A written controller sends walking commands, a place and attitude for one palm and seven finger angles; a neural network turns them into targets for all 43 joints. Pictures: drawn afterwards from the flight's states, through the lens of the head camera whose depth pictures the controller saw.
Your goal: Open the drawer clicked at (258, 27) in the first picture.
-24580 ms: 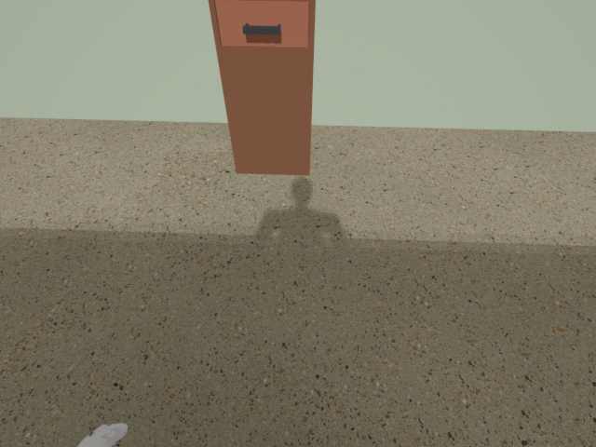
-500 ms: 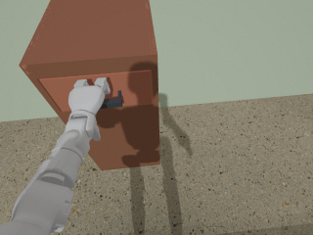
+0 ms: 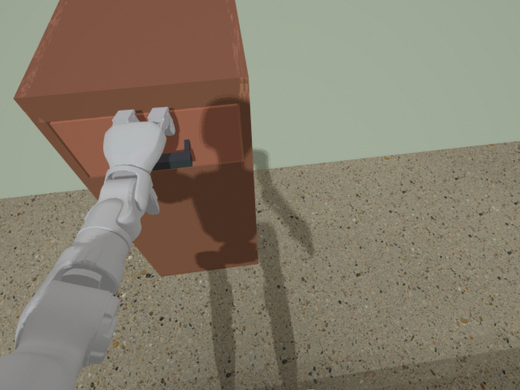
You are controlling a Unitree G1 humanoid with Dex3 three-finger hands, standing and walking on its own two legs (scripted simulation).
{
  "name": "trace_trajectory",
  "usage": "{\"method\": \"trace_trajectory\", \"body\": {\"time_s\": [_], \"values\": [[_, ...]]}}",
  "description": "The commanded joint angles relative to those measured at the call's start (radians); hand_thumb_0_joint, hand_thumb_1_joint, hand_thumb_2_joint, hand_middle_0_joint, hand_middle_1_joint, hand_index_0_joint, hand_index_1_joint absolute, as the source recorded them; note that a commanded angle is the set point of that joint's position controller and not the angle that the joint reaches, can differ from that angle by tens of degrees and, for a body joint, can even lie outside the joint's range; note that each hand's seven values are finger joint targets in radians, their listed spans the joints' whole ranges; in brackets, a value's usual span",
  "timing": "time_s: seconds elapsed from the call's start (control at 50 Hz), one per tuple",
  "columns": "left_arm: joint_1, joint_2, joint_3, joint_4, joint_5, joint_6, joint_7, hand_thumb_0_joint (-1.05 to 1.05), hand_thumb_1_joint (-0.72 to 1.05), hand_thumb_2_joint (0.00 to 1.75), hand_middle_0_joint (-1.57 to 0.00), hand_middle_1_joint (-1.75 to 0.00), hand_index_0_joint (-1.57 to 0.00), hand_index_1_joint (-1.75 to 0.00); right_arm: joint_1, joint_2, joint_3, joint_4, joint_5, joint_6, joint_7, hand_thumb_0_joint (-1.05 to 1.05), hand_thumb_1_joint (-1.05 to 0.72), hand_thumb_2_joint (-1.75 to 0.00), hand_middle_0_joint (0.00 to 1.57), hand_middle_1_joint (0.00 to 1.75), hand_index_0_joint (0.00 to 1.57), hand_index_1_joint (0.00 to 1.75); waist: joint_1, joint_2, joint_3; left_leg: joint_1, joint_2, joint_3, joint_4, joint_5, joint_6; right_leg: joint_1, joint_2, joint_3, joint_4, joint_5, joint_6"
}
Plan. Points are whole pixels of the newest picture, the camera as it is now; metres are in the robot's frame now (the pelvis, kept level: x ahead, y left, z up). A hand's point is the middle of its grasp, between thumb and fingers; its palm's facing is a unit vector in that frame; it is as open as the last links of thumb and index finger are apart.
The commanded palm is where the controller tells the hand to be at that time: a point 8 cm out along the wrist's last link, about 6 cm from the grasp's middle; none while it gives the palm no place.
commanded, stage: re-aim the fingers above the handle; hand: left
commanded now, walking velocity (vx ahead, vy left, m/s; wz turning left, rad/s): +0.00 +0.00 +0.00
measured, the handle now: (156, 154) +0.55 +0.19 -0.01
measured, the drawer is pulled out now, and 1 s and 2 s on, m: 0.00 0.00 0.00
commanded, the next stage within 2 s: lower the fingers behind the handle in 1.48 s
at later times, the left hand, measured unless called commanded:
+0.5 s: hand (138, 155) +0.48 +0.19 +0.06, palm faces +0.15 +0.00 -0.99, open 13.8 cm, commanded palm +0.44 +0.20 +0.10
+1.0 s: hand (120, 160) +0.48 +0.23 +0.05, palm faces +0.03 +0.10 -0.99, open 13.8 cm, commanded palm +0.45 +0.20 +0.10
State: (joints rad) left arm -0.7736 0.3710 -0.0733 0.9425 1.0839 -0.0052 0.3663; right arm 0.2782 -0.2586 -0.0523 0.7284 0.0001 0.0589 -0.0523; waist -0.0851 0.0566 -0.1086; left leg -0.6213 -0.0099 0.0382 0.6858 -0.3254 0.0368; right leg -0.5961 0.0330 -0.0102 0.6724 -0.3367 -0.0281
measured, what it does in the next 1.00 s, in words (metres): stands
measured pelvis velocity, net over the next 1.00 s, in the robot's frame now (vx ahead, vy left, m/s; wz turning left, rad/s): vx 0.00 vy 0.00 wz -0.02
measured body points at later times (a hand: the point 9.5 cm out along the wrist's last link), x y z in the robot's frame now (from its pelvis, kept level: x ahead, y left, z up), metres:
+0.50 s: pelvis +0.00 +0.01 +0.00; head +0.08 -0.01 +0.44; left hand +0.47 +0.19 +0.12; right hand +0.05 -0.26 -0.14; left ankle +0.00 +0.10 -0.72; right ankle -0.02 -0.10 -0.72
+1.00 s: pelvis +0.00 +0.00 +0.00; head +0.09 -0.03 +0.44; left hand +0.47 +0.22 +0.11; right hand +0.06 -0.26 -0.15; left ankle +0.00 +0.10 -0.72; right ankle -0.02 -0.10 -0.72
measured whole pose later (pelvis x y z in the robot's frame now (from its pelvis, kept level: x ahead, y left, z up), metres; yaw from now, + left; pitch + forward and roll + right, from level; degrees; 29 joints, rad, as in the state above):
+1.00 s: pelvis +0.00 +0.00 +0.00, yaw -1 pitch +16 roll +0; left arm -0.86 0.39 -0.09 1.09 1.05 0.30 0.42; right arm 0.24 -0.24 -0.03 0.75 0.01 0.10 -0.03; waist -0.08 0.07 -0.11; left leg -0.63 -0.01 0.06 0.68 -0.33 0.04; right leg -0.62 0.04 0.01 0.67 -0.34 -0.02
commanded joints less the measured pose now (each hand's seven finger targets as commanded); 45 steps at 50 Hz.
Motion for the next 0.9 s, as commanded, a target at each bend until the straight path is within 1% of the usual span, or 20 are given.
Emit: {"method": "trace_trajectory", "body": {"time_s": [0.0, 0.08, 0.14, 0.2, 0.26, 0.32, 0.36, 0.4, 0.42, 0.44, 0.5, 0.54, 0.6, 0.62, 0.64, 0.7, 0.74, 0.8, 0.84, 0.88], "values": [[-0.373, 0.332, 0.138, -0.063, 0.003, 0.136, 0.092, 0.0, -0.5, 0.3, -0.3, -1.2, -0.3, -1.2, 0.061, -0.126, -0.029, -0.067, 0.001, -0.007, 0.017, 0.0, -0.9, -0.9, 0.2, 0.3, 0.2, 0.3, 0.05, -0.036, -0.444, 0.186, -0.025, -0.002, -0.037, 0.378, -0.008, 0.23, 0.023, 0.006, -0.042, 0.401, -0.005], [-0.351, 0.26, 0.052, -0.029, -0.033, 0.203, 0.004, 0.0, -0.5, 0.3, -0.3, -1.2, -0.3, -1.2, 0.073, -0.141, -0.038, -0.078, 0.024, 0.002, 0.014, 0.0, -0.9, -0.9, 0.2, 0.3, 0.2, 0.3, 0.017, -0.11, -0.431, 0.206, -0.019, 0.016, -0.064, 0.344, 0.004, 0.272, 0.02, 0.015, -0.09, 0.433, 0.012], [-0.393, 0.149, -0.049, -0.12, -0.07, 0.141, -0.086, 0.0, -0.5, 0.3, -0.3, -1.2, -0.3, -1.2, 0.078, -0.146, -0.047, -0.081, 0.027, -0.008, 0.001, 0.0, -0.9, -0.9, 0.2, 0.3, 0.2, 0.3, -0.025, -0.105, -0.398, 0.277, -0.015, -0.001, -0.071, 0.345, 0.017, 0.235, 0.02, 0.018, -0.119, 0.416, 0.013], [-0.46, 0.076, -0.118, -0.249, -0.084, 0.021, -0.134, 0.0, -0.5, 0.3, -0.3, -1.2, -0.3, -1.2, 0.086, -0.136, -0.054, -0.072, 0.018, -0.028, -0.017, 0.0, -0.9, -0.9, 0.2, 0.3, 0.2, 0.3, -0.062, -0.059, -0.341, 0.353, -0.009, -0.025, -0.067, 0.343, 0.022, 0.144, 0.023, 0.015, -0.139, 0.349, 0.01], [-0.492, 0.197, -0.014, -0.284, -0.046, -0.07, -0.085, 0.0, -0.5, 0.3, -0.3, -1.2, -0.3, -1.2, 0.109, -0.134, -0.051, -0.052, 0.008, -0.038, -0.027, 0.0, -0.9, -0.9, 0.2, 0.3, 0.2, 0.3, -0.033, 0.001, -0.335, 0.36, -0.008, -0.053, -0.06, 0.331, 0.01, 0.079, 0.026, 0.01, -0.111, 0.272, -0.003], [-0.544, 0.315, 0.101, -0.299, 0.003, -0.084, 0.034, 0.0, -0.5, 0.3, -0.3, -1.2, -0.3, -1.2, 0.111, -0.124, -0.042, -0.044, 0.001, -0.043, -0.015, 0.0, -0.9, -0.9, 0.2, 0.3, 0.2, 0.3, 0.004, 0.083, -0.384, 0.331, -0.012, -0.06, -0.045, 0.357, -0.008, 0.066, 0.03, -0.001, -0.064, 0.26, -0.018], [-0.497, 0.359, 0.164, -0.229, 0.015, -0.027, 0.111, 0.0, -0.5, 0.3, -0.3, -1.2, -0.3, -1.2, 0.09, -0.122, -0.031, -0.041, -0.005, -0.037, -0.003, 0.0, -0.9, -0.9, 0.2, 0.3, 0.2, 0.3, 0.027, 0.052, -0.399, 0.271, -0.015, -0.053, -0.034, 0.364, -0.014, 0.085, 0.032, -0.013, -0.034, 0.273, -0.021], [-0.477, 0.329, 0.154, -0.155, 0.016, 0.064, 0.158, 0.0, -0.5, 0.3, -0.3, -1.2, -0.3, -1.2, 0.065, -0.119, -0.026, -0.045, -0.012, -0.028, 0.012, 0.0, -0.9, -0.9, 0.2, 0.3, 0.2, 0.3, 0.036, 0.025, -0.439, 0.234, -0.02, -0.032, -0.031, 0.384, -0.015, 0.138, 0.032, -0.014, -0.027, 0.316, -0.019], [-0.443, 0.269, 0.107, -0.092, 0.015, 0.12, 0.164, 0.0, -0.5, 0.3, -0.3, -1.2, -0.3, -1.2, 0.065, -0.115, -0.028, -0.044, -0.009, -0.024, 0.023, 0.0, -0.9, -0.9, 0.2, 0.3, 0.2, 0.3, 0.03, 0.015, -0.427, 0.227, -0.015, -0.024, -0.035, 0.383, -0.019, 0.135, 0.032, -0.021, -0.026, 0.323, -0.014], [-0.424, 0.206, 0.059, -0.041, 0.005, 0.175, 0.156, 0.0, -0.5, 0.3, -0.3, -1.2, -0.3, -1.2, 0.062, -0.119, -0.031, -0.045, -0.002, -0.018, 0.032, 0.0, -0.9, -0.9, 0.2, 0.3, 0.2, 0.3, 0.021, -0.013, -0.412, 0.23, -0.011, -0.016, -0.042, 0.374, -0.021, 0.127, 0.036, -0.026, -0.037, 0.319, -0.012], [-0.416, 0.153, -0.011, 0.072, -0.031, 0.296, 0.068, 0.0, -0.5, 0.3, -0.3, -1.2, -0.3, -1.2, 0.062, -0.137, -0.035, -0.051, 0.017, 0.006, 0.036, 0.0, -0.9, -0.9, 0.2, 0.3, 0.2, 0.3, -0.003, -0.091, -0.42, 0.241, -0.01, 0.003, -0.061, 0.363, -0.01, 0.181, 0.034, -0.011, -0.079, 0.359, -0.001], [-0.459, 0.1, -0.081, 0.029, -0.067, 0.302, -0.024, 0.0, -0.5, 0.3, -0.3, -1.2, -0.3, -1.2, 0.062, -0.146, -0.039, -0.063, 0.026, 0.017, 0.025, 0.0, -0.9, -0.9, 0.2, 0.3, 0.2, 0.3, -0.032, -0.133, -0.423, 0.266, -0.01, 0.003, -0.065, 0.361, 0.004, 0.204, 0.026, -0.002, -0.097, 0.397, 0.012], [-0.522, 0.009, -0.163, -0.148, -0.109, 0.179, -0.145, 0.0, -0.5, 0.3, -0.3, -1.2, -0.3, -1.2, 0.055, -0.146, -0.048, -0.081, 0.018, 0.004, -0.003, 0.0, -0.9, -0.9, 0.2, 0.3, 0.2, 0.3, -0.078, -0.122, -0.413, 0.348, -0.007, -0.022, -0.059, 0.377, 0.019, 0.179, 0.018, 0.003, -0.12, 0.407, 0.016], [-0.496, 0.002, -0.164, -0.189, -0.111, 0.121, -0.168, 0.0, -0.5, 0.3, -0.3, -1.2, -0.3, -1.2, 0.06, -0.141, -0.051, -0.083, 0.013, -0.005, -0.011, 0.0, -0.9, -0.9, 0.2, 0.3, 0.2, 0.3, -0.069, -0.088, -0.403, 0.372, -0.01, -0.029, -0.053, 0.386, 0.022, 0.158, 0.02, 0.003, -0.118, 0.391, 0.015], [-0.474, 0.048, -0.125, -0.207, -0.101, 0.067, -0.176, 0.0, -0.5, 0.3, -0.3, -1.2, -0.3, -1.2, 0.07, -0.14, -0.048, -0.079, 0.008, -0.01, -0.019, 0.0, -0.9, -0.9, 0.2, 0.3, 0.2, 0.3, -0.06, -0.086, -0.382, 0.377, -0.009, -0.039, -0.047, 0.389, 0.022, 0.134, 0.021, 0.001, -0.112, 0.376, 0.012], [-0.526, 0.195, -0.009, -0.344, -0.043, -0.069, -0.109, 0.0, -0.5, 0.3, -0.3, -1.2, -0.3, -1.2, 0.093, -0.125, -0.043, -0.077, -0.004, -0.02, -0.027, 0.0, -0.9, -0.9, 0.2, 0.3, 0.2, 0.3, -0.014, 0.025, -0.407, 0.388, -0.009, -0.056, -0.03, 0.435, 0.005, 0.097, 0.024, 0.006, -0.078, 0.351, -0.004], [-0.508, 0.237, 0.066, -0.325, 0.004, -0.087, -0.002, 0.0, -0.5, 0.3, -0.3, -1.2, -0.3, -1.2, 0.102, -0.105, -0.039, -0.068, -0.008, -0.028, -0.017, 0.0, -0.9, -0.9, 0.2, 0.3, 0.2, 0.3, 0.014, 0.069, -0.4, 0.354, -0.007, -0.061, -0.013, 0.467, -0.01, 0.06, 0.031, -0.008, -0.039, 0.331, -0.017], [-0.457, 0.351, 0.196, -0.238, 0.025, 0.019, 0.148, 0.0, -0.5, 0.3, -0.3, -1.2, -0.3, -1.2, 0.06, -0.106, -0.023, -0.061, -0.02, -0.018, 0.003, 0.0, -0.9, -0.9, 0.2, 0.3, 0.2, 0.3, 0.058, 0.02, -0.413, 0.223, -0.018, -0.039, -0.006, 0.445, -0.017, 0.13, 0.031, -0.012, -0.003, 0.362, -0.022], [-0.426, 0.289, 0.124, -0.144, 0.025, 0.146, 0.199, 0.0, -0.5, 0.3, -0.3, -1.2, -0.3, -1.2, 0.028, -0.106, -0.015, -0.068, -0.01, -0.013, 0.013, 0.0, -0.9, -0.9, 0.2, 0.3, 0.2, 0.3, 0.047, -0.01, -0.386, 0.177, -0.021, -0.008, -0.02, 0.38, -0.019, 0.149, 0.027, -0.014, -0.013, 0.351, -0.016], [-0.428, 0.276, 0.081, -0.045, 0.016, 0.271, 0.186, 0.0, -0.5, 0.3, -0.3, -1.2, -0.3, -1.2, 0.021, -0.116, -0.013, -0.058, -0.001, 0.0, 0.021, 0.0, -0.9, -0.9, 0.2, 0.3, 0.2, 0.3, 0.04, -0.042, -0.418, 0.174, -0.02, 0.013, -0.04, 0.344, -0.018, 0.195, 0.024, -0.006, -0.039, 0.354, -0.006]]}}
